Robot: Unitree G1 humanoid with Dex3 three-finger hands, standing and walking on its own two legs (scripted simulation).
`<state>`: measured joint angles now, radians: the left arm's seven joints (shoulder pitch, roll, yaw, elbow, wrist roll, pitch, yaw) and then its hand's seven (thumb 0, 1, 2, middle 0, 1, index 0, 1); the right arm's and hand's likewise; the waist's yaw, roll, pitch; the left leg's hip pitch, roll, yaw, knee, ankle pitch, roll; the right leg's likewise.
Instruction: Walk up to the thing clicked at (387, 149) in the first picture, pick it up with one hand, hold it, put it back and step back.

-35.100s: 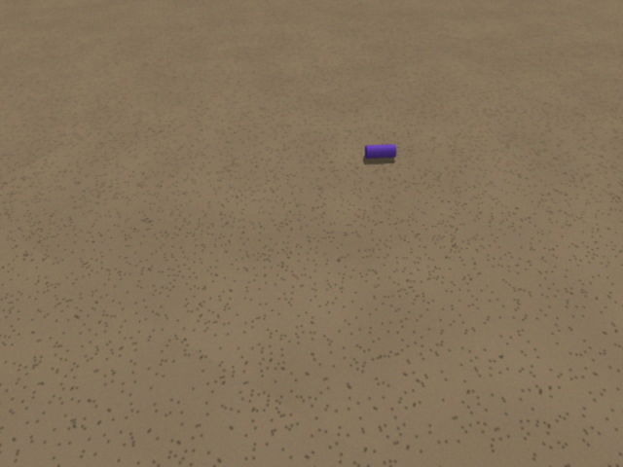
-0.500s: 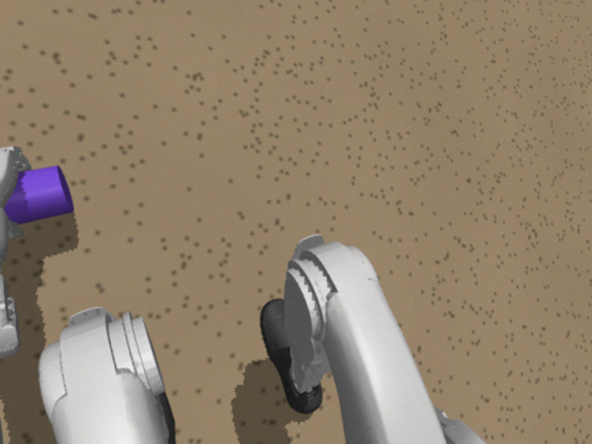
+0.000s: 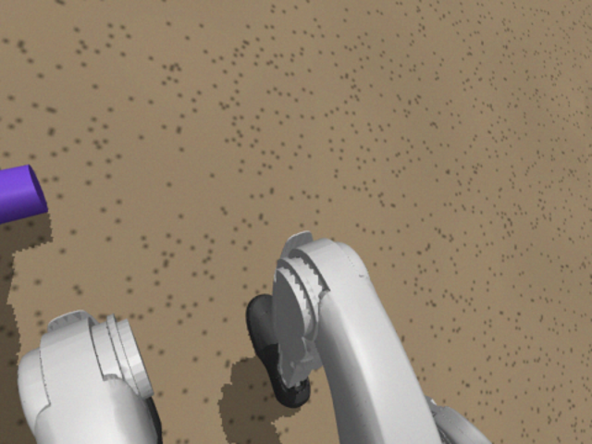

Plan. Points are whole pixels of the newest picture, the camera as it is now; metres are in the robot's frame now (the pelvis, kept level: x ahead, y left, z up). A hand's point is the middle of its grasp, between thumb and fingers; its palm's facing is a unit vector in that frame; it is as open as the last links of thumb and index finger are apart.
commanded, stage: rest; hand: left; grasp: from above
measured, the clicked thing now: out of the picture +0.47 +0.28 -0.27
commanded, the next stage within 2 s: open in 0.34 s
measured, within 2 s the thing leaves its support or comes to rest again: rests again in 0.30 s
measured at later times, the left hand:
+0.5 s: hand out of the picture +0.46 +0.27 -0.25, palm faces -0.46 -0.13 -0.88, open 9.6 cm
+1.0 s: hand out of the picture +0.46 +0.28 -0.25, palm faces -0.46 -0.12 -0.88, open 12.2 cm
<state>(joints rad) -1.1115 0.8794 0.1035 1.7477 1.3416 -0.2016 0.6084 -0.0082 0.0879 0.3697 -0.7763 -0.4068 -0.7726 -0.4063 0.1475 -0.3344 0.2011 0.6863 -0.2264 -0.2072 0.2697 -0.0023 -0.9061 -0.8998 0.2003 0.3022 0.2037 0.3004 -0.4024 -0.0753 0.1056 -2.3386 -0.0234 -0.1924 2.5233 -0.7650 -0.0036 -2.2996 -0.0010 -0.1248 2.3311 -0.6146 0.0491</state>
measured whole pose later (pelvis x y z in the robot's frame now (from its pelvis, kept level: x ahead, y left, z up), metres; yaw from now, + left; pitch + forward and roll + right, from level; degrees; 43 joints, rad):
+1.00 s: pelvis -0.01 +0.00 +0.00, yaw -2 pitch +31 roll -14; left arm -1.14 0.96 0.09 1.78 1.33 -0.21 0.62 0.00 -0.21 0.78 -0.36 -0.78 -0.34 -0.78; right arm 0.15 -0.36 0.26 0.65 -0.24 -0.24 0.28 0.00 -0.90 -0.90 0.20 0.30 0.20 0.30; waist -0.43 -0.10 0.15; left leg -2.33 -0.02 -0.22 2.53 -0.76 0.00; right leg -2.28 0.01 -0.15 2.31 -0.60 0.06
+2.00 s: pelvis +0.00 +0.00 +0.03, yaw +3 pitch +36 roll -9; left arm -1.02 0.70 0.01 1.38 1.16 -0.03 0.36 0.00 -0.52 1.03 -0.10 -1.04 -0.08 -1.05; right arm 0.18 -0.31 0.08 0.71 -0.11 -0.09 0.28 0.00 -0.91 -0.91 0.20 0.30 0.20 0.30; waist -0.28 0.04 -0.10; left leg -2.28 -0.02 -0.13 2.38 -0.74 0.01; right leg -2.26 -0.02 -0.07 2.24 -0.62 0.04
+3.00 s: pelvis +0.00 +0.00 +0.13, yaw +7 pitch +37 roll -6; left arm -0.54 0.50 0.03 0.76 0.66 0.03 0.06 0.00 0.49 0.93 -0.23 -0.46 -0.21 -0.46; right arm 0.19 -0.28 -0.02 0.63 0.00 0.02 0.10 0.00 -0.90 -0.90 0.20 0.30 0.21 0.30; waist -0.13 0.07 -0.20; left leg -1.99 -0.02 -0.07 2.06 -0.71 0.02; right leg -1.98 -0.03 -0.04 1.96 -0.62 0.04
